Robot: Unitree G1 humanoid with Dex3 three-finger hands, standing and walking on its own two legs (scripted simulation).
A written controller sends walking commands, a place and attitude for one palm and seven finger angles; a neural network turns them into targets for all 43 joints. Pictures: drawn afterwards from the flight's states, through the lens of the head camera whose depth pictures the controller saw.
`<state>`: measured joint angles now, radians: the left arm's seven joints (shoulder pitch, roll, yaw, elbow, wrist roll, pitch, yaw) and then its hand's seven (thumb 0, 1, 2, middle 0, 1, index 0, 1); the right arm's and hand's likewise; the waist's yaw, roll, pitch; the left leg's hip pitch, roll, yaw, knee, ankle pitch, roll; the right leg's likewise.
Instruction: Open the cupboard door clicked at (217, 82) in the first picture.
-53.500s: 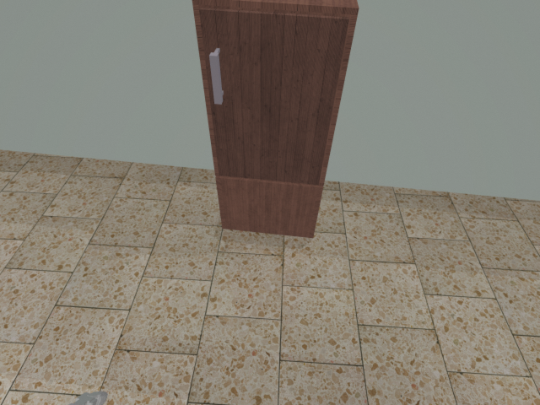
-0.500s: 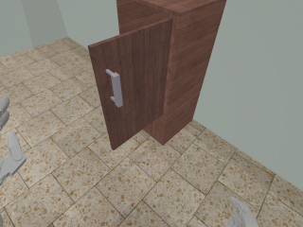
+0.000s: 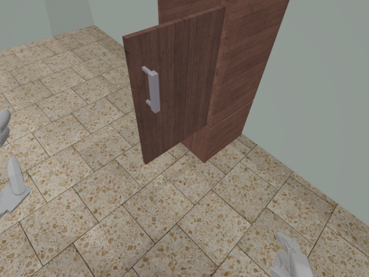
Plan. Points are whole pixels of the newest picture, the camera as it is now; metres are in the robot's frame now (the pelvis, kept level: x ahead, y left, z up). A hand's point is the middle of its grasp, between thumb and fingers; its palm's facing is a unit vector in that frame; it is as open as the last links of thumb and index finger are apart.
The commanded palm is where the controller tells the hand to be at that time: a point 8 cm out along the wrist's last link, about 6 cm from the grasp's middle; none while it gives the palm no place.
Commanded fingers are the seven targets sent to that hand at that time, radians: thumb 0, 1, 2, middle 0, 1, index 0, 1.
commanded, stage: stop stepping back and stand still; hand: left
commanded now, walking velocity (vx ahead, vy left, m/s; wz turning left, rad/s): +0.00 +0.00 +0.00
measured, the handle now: (150, 90) +0.64 +0.15 +0.02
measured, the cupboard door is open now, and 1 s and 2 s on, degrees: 90 90 90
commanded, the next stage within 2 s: let the arm hang, fingers relaxed in 0.74 s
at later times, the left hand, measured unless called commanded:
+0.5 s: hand out of the picture +0.19 +0.29 +0.17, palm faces +0.43 -0.77 -0.47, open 7.4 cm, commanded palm +0.13 +0.33 +0.18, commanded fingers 0.00 0.90 0.90 -0.20 -0.30 -0.20 -0.30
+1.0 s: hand (59, 250) +0.17 +0.28 -0.05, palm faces +0.09 -0.89 -0.45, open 7.4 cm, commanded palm none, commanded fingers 0.00 0.90 0.90 -0.20 -0.30 -0.20 -0.30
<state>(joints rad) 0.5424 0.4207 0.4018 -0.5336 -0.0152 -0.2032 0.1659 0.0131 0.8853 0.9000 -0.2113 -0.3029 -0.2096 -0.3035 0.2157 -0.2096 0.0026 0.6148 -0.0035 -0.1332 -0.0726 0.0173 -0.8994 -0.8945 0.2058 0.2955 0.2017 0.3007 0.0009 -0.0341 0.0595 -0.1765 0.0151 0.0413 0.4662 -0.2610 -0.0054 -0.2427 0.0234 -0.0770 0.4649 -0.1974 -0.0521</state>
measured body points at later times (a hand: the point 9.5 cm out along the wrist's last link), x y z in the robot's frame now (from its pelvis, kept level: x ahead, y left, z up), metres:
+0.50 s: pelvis -0.01 +0.03 +0.00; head +0.00 +0.03 +0.45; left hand +0.16 +0.33 +0.19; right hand +0.14 -0.20 -0.09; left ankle -0.01 +0.12 -0.74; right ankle +0.04 -0.08 -0.74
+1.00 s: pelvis -0.01 +0.03 -0.01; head +0.00 +0.00 +0.44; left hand +0.17 +0.32 -0.02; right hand +0.15 -0.23 -0.13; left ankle -0.01 +0.12 -0.74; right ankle +0.04 -0.08 -0.74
